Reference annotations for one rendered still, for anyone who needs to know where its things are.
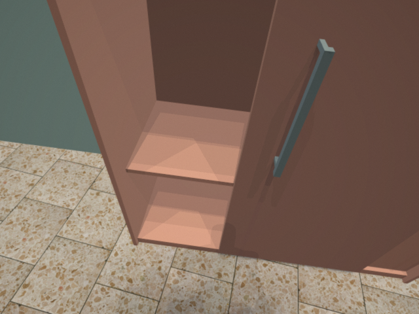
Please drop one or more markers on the handle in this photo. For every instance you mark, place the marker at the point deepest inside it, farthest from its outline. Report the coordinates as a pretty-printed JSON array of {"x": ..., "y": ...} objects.
[{"x": 320, "y": 69}]

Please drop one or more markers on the wardrobe door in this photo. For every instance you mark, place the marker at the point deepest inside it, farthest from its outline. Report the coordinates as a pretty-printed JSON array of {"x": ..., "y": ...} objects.
[
  {"x": 349, "y": 192},
  {"x": 402, "y": 257}
]

